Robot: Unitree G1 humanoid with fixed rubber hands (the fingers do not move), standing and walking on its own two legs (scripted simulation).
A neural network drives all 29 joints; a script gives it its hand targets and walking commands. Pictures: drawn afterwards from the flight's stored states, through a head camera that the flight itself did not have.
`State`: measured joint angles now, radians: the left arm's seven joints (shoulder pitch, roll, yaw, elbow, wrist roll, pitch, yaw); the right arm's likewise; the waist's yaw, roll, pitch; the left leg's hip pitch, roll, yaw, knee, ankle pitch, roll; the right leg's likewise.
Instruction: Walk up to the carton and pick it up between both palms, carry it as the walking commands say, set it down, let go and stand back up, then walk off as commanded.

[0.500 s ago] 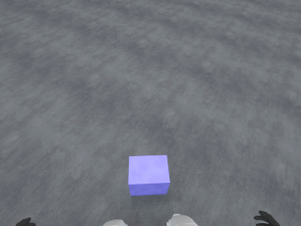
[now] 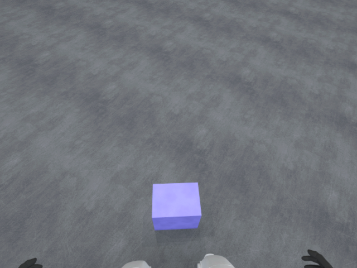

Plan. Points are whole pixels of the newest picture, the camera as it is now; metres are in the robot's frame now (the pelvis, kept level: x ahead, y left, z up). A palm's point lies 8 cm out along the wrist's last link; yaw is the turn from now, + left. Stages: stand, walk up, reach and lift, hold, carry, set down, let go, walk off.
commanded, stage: walk up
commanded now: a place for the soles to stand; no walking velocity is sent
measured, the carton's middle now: (175, 206) +0.47 +0.00 -0.64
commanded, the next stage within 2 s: reach and lift in 0.20 s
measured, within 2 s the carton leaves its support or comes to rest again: neither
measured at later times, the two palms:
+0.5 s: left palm out of the picture +0.11 +0.31 -0.05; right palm (306, 252) +0.17 -0.31 -0.10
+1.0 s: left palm (77, 216) +0.26 +0.28 -0.13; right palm (262, 208) +0.29 -0.25 -0.16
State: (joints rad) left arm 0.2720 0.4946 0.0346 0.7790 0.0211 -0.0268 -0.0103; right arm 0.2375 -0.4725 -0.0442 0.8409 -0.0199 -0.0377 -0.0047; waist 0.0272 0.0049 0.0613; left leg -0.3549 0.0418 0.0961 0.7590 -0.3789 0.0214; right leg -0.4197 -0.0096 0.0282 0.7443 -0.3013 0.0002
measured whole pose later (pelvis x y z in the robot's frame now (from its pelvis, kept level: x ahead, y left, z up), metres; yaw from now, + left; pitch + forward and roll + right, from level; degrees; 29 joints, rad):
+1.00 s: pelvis -0.01 -0.02 -0.05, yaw +2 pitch +15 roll +3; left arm -0.29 0.35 0.15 0.65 -0.07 0.06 -0.03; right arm -0.31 -0.28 -0.14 0.59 -0.01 0.10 -0.07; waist 0.03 0.01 0.20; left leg -0.86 0.03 0.08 1.03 -0.43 0.00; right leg -0.94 -0.01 0.05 1.06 -0.39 0.00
